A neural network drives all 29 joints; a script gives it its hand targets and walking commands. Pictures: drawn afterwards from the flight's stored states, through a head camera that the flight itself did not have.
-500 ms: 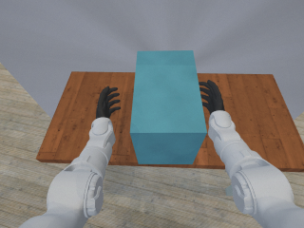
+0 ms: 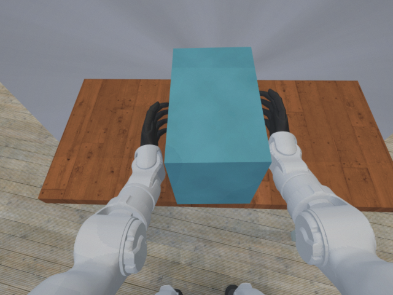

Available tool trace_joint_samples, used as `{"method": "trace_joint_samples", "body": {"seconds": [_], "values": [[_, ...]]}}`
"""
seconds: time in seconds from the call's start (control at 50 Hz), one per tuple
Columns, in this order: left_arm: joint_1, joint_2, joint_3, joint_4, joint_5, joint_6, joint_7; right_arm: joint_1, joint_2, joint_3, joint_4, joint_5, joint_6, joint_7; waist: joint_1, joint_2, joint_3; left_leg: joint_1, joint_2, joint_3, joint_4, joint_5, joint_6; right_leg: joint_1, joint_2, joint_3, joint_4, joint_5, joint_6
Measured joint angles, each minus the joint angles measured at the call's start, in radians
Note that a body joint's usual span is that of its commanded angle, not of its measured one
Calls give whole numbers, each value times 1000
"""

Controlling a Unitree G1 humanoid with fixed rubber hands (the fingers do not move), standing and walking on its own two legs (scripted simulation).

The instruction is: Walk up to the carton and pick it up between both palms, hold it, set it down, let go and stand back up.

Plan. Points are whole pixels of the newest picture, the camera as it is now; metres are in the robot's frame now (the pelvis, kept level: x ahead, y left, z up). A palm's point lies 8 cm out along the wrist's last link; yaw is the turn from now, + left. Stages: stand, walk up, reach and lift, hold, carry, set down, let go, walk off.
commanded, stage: reach and lift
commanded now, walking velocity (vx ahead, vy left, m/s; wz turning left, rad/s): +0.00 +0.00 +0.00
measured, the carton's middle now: (212, 128) +0.47 -0.02 +0.01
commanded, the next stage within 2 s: none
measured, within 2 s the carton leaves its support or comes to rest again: leaves its support in 1.66 s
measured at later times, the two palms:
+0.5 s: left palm (145, 152) +0.40 +0.13 +0.03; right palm (273, 142) +0.41 -0.13 +0.04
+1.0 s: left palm (145, 151) +0.40 +0.13 +0.03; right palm (274, 139) +0.41 -0.13 +0.04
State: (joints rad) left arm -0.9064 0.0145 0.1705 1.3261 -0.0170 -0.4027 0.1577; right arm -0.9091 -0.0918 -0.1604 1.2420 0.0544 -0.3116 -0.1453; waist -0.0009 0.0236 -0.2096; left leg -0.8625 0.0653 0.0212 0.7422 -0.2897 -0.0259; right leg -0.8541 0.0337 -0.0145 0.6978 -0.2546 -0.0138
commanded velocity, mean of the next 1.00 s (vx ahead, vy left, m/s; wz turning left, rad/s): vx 0.00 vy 0.00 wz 0.00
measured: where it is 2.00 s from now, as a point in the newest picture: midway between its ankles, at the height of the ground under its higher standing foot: outside the picture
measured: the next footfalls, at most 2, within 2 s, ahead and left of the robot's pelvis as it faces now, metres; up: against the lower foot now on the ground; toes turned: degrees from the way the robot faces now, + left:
none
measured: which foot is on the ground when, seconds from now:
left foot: down 0.00-1.00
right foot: down 0.00-1.00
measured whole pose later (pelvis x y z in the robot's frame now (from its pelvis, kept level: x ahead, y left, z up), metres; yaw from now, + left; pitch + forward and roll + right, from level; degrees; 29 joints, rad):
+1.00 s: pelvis +0.02 +0.01 +0.04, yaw +0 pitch +14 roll -1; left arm -0.66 -0.15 0.50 1.02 0.44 -0.38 0.12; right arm -0.69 0.12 -0.69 1.02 -0.56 -0.45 -0.09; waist 0.01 0.00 -0.04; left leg -0.47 0.05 0.04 0.39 -0.17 -0.02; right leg -0.45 0.02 0.00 0.33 -0.13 -0.01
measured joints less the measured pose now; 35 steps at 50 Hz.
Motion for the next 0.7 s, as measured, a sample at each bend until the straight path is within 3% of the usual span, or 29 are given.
{"method": "trace_joint_samples", "body": {"seconds": [0.1, 0.2, 0.32, 0.4, 0.7], "values": [[23, -20, 121, -31, 117, -7, 5, 16, 46, -115, -23, -116, -21, -13, -5, 6, 42, 55, -4, 4, -29, 8, 0, 51, -3, 3, -20, 3, 1], [67, -47, 222, -72, 232, -33, -10, 72, 131, -316, -115, -327, -51, -4, -14, 16, 75, 122, -13, -1, -85, 28, 1, 117, -12, -2, -66, 15, -1], [137, -78, 310, -77, 330, -68, -28, 146, 186, -444, -151, -516, -93, 12, -10, 21, 90, 210, -17, -2, -135, 36, 2, 205, -14, -5, -114, 19, -1], [164, -83, 315, -91, 356, -60, -33, 170, 203, -483, -155, -564, -108, 13, -18, 22, 121, 268, -21, -11, -161, 40, 2, 268, -17, -14, -141, 21, -1], [195, -126, 338, -200, 421, -21, -39, 193, 214, -518, -200, -605, -127, 30, -1, -23, 160, 339, -18, 3, -273, 91, 5, 342, -13, -2, -267, 83, 2]]}}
